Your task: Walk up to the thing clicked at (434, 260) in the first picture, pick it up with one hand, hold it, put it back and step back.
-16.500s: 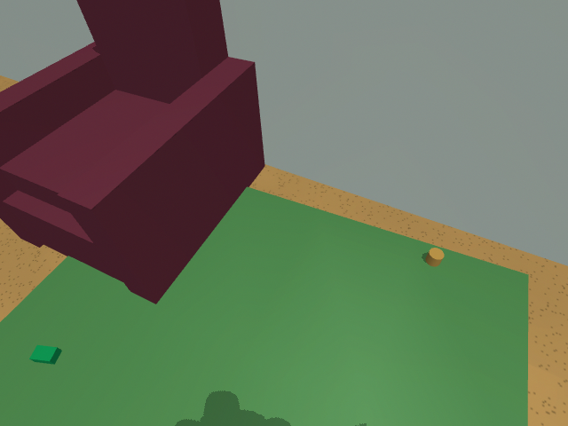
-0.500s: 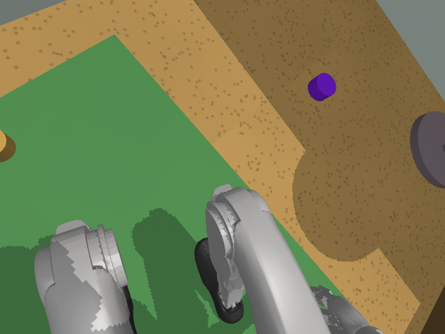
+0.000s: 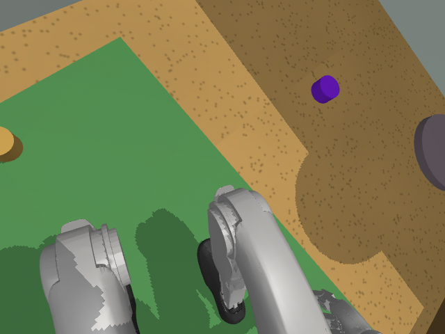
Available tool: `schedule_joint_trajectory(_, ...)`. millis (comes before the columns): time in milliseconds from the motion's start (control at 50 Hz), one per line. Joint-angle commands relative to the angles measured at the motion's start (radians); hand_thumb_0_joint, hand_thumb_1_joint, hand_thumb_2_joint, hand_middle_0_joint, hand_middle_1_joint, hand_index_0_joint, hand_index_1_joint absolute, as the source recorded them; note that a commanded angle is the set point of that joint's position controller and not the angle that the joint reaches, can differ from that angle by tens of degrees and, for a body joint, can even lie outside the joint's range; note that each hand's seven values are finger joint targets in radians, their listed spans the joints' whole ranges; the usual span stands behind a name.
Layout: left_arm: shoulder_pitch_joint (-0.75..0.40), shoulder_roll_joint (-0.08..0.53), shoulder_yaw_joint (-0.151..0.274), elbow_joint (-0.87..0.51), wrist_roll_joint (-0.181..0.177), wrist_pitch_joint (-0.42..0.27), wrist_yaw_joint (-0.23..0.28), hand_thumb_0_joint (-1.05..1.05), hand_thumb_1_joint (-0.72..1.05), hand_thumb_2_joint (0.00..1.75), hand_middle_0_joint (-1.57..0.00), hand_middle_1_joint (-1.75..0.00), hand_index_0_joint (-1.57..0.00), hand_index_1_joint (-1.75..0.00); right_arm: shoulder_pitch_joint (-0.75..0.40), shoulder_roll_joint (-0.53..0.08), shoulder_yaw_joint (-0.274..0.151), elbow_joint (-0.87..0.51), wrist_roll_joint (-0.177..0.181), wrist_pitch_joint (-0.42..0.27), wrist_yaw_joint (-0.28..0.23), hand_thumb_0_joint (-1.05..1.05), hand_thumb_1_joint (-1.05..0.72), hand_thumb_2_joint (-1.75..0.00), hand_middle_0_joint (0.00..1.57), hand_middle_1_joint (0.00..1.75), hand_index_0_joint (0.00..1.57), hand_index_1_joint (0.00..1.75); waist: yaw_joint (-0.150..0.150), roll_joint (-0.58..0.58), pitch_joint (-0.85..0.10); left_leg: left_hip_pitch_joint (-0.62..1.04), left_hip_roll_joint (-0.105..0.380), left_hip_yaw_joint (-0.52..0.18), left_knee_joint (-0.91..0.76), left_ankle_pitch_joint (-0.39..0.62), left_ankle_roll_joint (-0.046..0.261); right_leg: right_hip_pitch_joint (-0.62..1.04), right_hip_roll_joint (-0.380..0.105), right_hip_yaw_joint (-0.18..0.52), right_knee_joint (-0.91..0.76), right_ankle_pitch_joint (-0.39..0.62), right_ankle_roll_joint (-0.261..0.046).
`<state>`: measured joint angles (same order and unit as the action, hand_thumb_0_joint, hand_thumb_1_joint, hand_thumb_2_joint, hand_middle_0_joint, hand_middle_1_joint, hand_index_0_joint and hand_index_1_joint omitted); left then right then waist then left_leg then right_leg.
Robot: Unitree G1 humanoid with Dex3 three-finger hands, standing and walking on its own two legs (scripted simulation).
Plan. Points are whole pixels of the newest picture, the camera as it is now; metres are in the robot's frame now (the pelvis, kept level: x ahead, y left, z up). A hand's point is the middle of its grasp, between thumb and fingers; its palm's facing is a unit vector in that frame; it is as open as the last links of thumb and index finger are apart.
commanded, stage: rise first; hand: left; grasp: from above
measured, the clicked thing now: (0, 144) +0.48 +0.33 -0.30
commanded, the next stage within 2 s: none
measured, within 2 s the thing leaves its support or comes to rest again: neither
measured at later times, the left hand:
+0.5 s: hand out of the picture +0.45 +0.36 -0.18, palm faces -0.45 -0.12 -0.89, open 13.6 cm
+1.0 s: hand out of the picture +0.45 +0.36 -0.19, palm faces -0.44 -0.11 -0.89, open 13.2 cm
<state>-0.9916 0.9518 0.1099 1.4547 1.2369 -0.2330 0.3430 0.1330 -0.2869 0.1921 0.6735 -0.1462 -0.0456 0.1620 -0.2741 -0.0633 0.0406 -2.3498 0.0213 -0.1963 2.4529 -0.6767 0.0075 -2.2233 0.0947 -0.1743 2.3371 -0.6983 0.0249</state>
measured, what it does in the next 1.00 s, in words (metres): stands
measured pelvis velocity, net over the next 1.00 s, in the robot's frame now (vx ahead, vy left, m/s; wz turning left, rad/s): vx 0.00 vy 0.00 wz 0.00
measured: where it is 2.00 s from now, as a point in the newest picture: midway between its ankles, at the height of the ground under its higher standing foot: (178, 312)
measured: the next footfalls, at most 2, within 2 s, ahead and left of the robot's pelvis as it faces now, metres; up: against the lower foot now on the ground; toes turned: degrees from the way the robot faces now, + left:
none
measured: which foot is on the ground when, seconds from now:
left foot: down 0.00-1.00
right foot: down 0.00-1.00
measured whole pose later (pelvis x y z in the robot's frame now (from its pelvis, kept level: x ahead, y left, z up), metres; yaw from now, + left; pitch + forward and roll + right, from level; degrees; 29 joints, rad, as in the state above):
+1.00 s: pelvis +0.00 +0.00 +0.00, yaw +0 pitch +32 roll -12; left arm -0.99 0.94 0.11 1.46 1.25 -0.23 0.36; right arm 0.14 -0.29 0.19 0.67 -0.15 -0.06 0.16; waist -0.28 -0.06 0.04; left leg -2.35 0.02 -0.20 2.46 -0.67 0.01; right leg -2.23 0.09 -0.17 2.34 -0.70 0.02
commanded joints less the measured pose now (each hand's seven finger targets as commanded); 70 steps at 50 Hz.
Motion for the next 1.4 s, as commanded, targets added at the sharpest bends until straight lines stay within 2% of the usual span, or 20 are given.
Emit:
schedule_joint_trajectory(0, -0.275, 0.240, 0.015, -0.147, -0.011, -0.002, 0.035, 0.00, -0.53, 0.99, -0.11, -0.97, -0.10, -0.98, 0.197, -0.276, -0.091, -0.004, -0.003, -0.002, -0.012, 0.00, -0.90, -0.90, 0.20, 0.30, 0.20, 0.30, -0.004, 0.437, -0.675, 0.566, 0.014, 0.064, -0.256, 0.184, 0.013, 0.283, 0.017, -0.050, -0.216, 0.249, -0.058)
schedule_joint_trajectory(40, -0.282, 0.268, 0.026, -0.145, -0.010, -0.003, 0.035, 0.00, -0.51, 0.97, -0.12, -0.97, -0.12, -0.98, 0.194, -0.278, -0.090, -0.008, -0.002, -0.002, -0.013, 0.00, -0.90, -0.90, 0.20, 0.30, 0.20, 0.30, -0.001, 0.433, -0.681, 0.568, 0.014, 0.065, -0.248, 0.185, 0.016, 0.276, 0.016, -0.048, -0.217, 0.248, -0.057)
schedule_joint_trajectory(180, -0.283, 0.235, 0.008, -0.125, -0.005, -0.002, 0.041, 0.00, -0.50, 0.96, -0.13, -0.96, -0.12, -0.97, 0.203, -0.274, -0.085, -0.008, -0.005, 0.002, -0.012, 0.00, -0.90, -0.90, 0.20, 0.30, 0.20, 0.30, -0.016, 0.428, -0.662, 0.554, 0.011, 0.073, -0.241, 0.212, 0.018, 0.294, 0.016, -0.046, -0.225, 0.274, -0.054)
schedule_joint_trajectory(220, -0.300, 0.250, 0.018, -0.144, -0.011, -0.007, 0.045, 0.00, -0.48, 0.95, -0.14, -0.95, -0.13, -0.96, 0.196, -0.274, -0.087, -0.011, -0.004, 0.002, -0.015, 0.00, -0.90, -0.90, 0.20, 0.30, 0.20, 0.30, -0.007, 0.433, -0.688, 0.548, 0.011, 0.077, -0.243, 0.194, 0.018, 0.298, 0.016, -0.044, -0.227, 0.260, -0.054)
schedule_joint_trajectory(280, -0.285, 0.260, 0.024, -0.105, -0.004, -0.004, 0.047, 0.00, -0.47, 0.94, -0.16, -0.94, -0.15, -0.94, 0.197, -0.280, -0.085, -0.014, -0.005, -0.001, -0.017, 0.00, -0.90, -0.90, 0.20, 0.30, 0.20, 0.30, -0.012, 0.417, -0.641, 0.532, 0.011, 0.071, -0.247, 0.165, 0.016, 0.273, 0.013, -0.048, -0.221, 0.233, -0.058)
schedule_joint_trajectory(400, -0.295, 0.286, 0.040, -0.141, -0.009, -0.005, 0.052, 0.00, -0.43, 0.91, -0.18, -0.91, -0.18, -0.91, 0.191, -0.276, -0.078, -0.021, -0.007, -0.007, -0.017, 0.00, -0.90, -0.90, 0.20, 0.30, 0.20, 0.30, -0.004, 0.426, -0.689, 0.548, 0.012, 0.078, -0.243, 0.185, 0.018, 0.311, 0.017, -0.042, -0.225, 0.252, -0.056)
schedule_joint_trajectory(520, -0.288, 0.262, 0.027, -0.141, -0.009, -0.002, 0.045, 0.00, -0.43, 0.91, -0.19, -0.89, -0.18, -0.90, 0.198, -0.278, -0.087, -0.012, -0.005, -0.007, -0.015, 0.00, -0.90, -0.90, 0.20, 0.30, 0.20, 0.30, -0.010, 0.436, -0.683, 0.553, 0.013, 0.074, -0.244, 0.184, 0.015, 0.292, 0.017, -0.046, -0.219, 0.250, -0.057)
schedule_joint_trajectory(540, -0.267, 0.263, 0.025, -0.105, -0.011, 0.001, 0.047, 0.00, -0.43, 0.90, -0.18, -0.90, -0.18, -0.90, 0.195, -0.280, -0.086, -0.016, -0.005, -0.008, -0.016, 0.00, -0.90, -0.90, 0.20, 0.30, 0.20, 0.30, -0.007, 0.420, -0.641, 0.512, 0.009, 0.081, -0.239, 0.169, 0.018, 0.287, 0.016, -0.042, -0.228, 0.237, -0.058)
schedule_joint_trajectory(600, -0.277, 0.269, 0.028, -0.126, -0.013, -0.005, 0.046, 0.00, -0.41, 0.89, -0.20, -0.88, -0.20, -0.88, 0.196, -0.273, -0.083, -0.010, -0.006, -0.007, -0.017, 0.00, -0.89, -0.90, 0.20, 0.30, 0.20, 0.30, -0.003, 0.413, -0.672, 0.522, 0.011, 0.083, -0.235, 0.166, 0.020, 0.307, 0.018, -0.038, -0.231, 0.236, -0.055)
schedule_joint_trajectory(720, -0.309, 0.269, 0.021, -0.127, -0.008, -0.016, 0.053, 0.00, -0.40, 0.89, -0.21, -0.87, -0.20, -0.88, 0.198, -0.281, -0.081, -0.011, -0.009, -0.010, -0.018, 0.00, -0.89, -0.90, 0.20, 0.30, 0.20, 0.30, -0.023, 0.422, -0.676, 0.534, 0.013, 0.071, -0.233, 0.182, 0.017, 0.297, 0.018, -0.050, -0.221, 0.250, -0.056)
schedule_joint_trajectory(800, -0.286, 0.274, 0.031, -0.103, -0.001, -0.007, 0.058, 0.00, -0.38, 0.87, -0.23, -0.85, -0.23, -0.86, 0.199, -0.284, -0.084, -0.008, -0.010, -0.016, -0.016, 0.00, -0.90, -0.90, 0.20, 0.30, 0.20, 0.30, -0.011, 0.441, -0.640, 0.542, 0.011, 0.073, -0.244, 0.181, 0.013, 0.275, 0.015, -0.048, -0.219, 0.241, -0.060)
schedule_joint_trajectory(880, -0.298, 0.294, 0.047, -0.160, -0.002, -0.008, 0.060, 0.00, -0.37, 0.86, -0.24, -0.84, -0.24, -0.85, 0.189, -0.283, -0.086, -0.018, -0.009, -0.016, -0.015, 0.00, -0.89, -0.90, 0.20, 0.30, 0.20, 0.30, 0.008, 0.476, -0.702, 0.587, 0.013, 0.070, -0.252, 0.191, 0.010, 0.284, 0.013, -0.050, -0.208, 0.246, -0.060)
schedule_joint_trajectory(980, -0.291, 0.250, 0.025, -0.149, -0.013, 0.001, 0.062, 0.00, -0.37, 0.85, -0.22, -0.86, -0.22, -0.86, 0.198, -0.275, -0.089, -0.008, -0.007, -0.011, -0.013, 0.00, -0.89, -0.89, 0.20, 0.30, 0.20, 0.30, -0.008, 0.438, -0.700, 0.547, 0.011, 0.083, -0.235, 0.204, 0.017, 0.303, 0.017, -0.044, -0.225, 0.269, -0.053)
schedule_joint_trajectory(1040, -0.267, 0.218, 0.002, -0.094, -0.008, 0.003, 0.052, 0.00, -0.39, 0.87, -0.21, -0.87, -0.21, -0.87, 0.200, -0.282, -0.095, -0.007, -0.006, -0.011, -0.014, 0.00, -0.89, -0.89, 0.20, 0.30, 0.20, 0.30, -0.018, 0.424, -0.639, 0.542, 0.011, 0.064, -0.252, 0.181, 0.012, 0.253, 0.013, -0.054, -0.214, 0.241, -0.061)
schedule_joint_trajectory(1080, -0.296, 0.240, 0.010, -0.113, -0.003, -0.001, 0.051, 0.00, -0.38, 0.87, -0.23, -0.85, -0.22, -0.85, 0.207, -0.281, -0.091, -0.010, -0.006, -0.012, -0.014, 0.00, -0.89, -0.90, 0.20, 0.30, 0.20, 0.30, -0.025, 0.408, -0.643, 0.529, 0.009, 0.068, -0.246, 0.170, 0.017, 0.276, 0.014, -0.048, -0.223, 0.240, -0.057)
schedule_joint_trajectory(1100, -0.295, 0.264, 0.024, -0.127, -0.004, -0.005, 0.055, 0.00, -0.36, 0.85, -0.24, -0.84, -0.24, -0.84, 0.197, -0.284, -0.092, -0.016, -0.006, -0.012, -0.016, 0.00, -0.89, -0.90, 0.20, 0.30, 0.20, 0.30, -0.007, 0.415, -0.670, 0.536, 0.010, 0.071, -0.244, 0.172, 0.016, 0.281, 0.014, -0.048, -0.222, 0.238, -0.058)
schedule_joint_trajectory(1220, -0.303, 0.280, 0.036, -0.145, -0.001, -0.007, 0.067, 0.00, -0.36, 0.84, -0.24, -0.85, -0.24, -0.85, 0.199, -0.275, -0.084, -0.018, -0.010, -0.014, -0.015, 0.00, -0.89, -0.90, 0.20, 0.30, 0.20, 0.30, -0.004, 0.439, -0.720, 0.553, 0.010, 0.083, -0.229, 0.224, 0.018, 0.328, 0.017, -0.040, -0.223, 0.284, -0.053)
schedule_joint_trajectory(1260, -0.299, 0.248, 0.021, -0.123, -0.004, -0.003, 0.063, 0.00, -0.36, 0.84, -0.24, -0.85, -0.24, -0.85, 0.201, -0.272, -0.086, -0.011, -0.010, -0.014, -0.014, 0.00, -0.89, -0.90, 0.20, 0.30, 0.20, 0.30, -0.014, 0.448, -0.680, 0.556, 0.011, 0.078, -0.244, 0.201, 0.014, 0.295, 0.015, -0.043, -0.221, 0.261, -0.056)
schedule_joint_trajectory(1300, -0.282, 0.269, 0.033, -0.115, 0.001, 0.000, 0.066, 0.00, -0.36, 0.84, -0.24, -0.84, -0.24, -0.84, 0.195, -0.280, -0.088, -0.016, -0.009, -0.012, -0.016, 0.00, -0.90, -0.90, 0.20, 0.30, 0.20, 0.30, 0.001, 0.463, -0.687, 0.559, 0.010, 0.078, -0.249, 0.197, 0.012, 0.294, 0.015, -0.045, -0.217, 0.255, -0.058)
schedule_joint_trajectory(1380, -0.306, 0.230, 0.007, -0.128, -0.006, 0.003, 0.055, 0.00, -0.37, 0.85, -0.24, -0.84, -0.23, -0.84, 0.201, -0.279, -0.091, -0.014, -0.007, -0.013, -0.014, 0.00, -0.89, -0.89, 0.20, 0.30, 0.20, 0.30, -0.022, 0.445, -0.681, 0.569, 0.010, 0.067, -0.254, 0.193, 0.013, 0.271, 0.014, -0.050, -0.216, 0.252, -0.058)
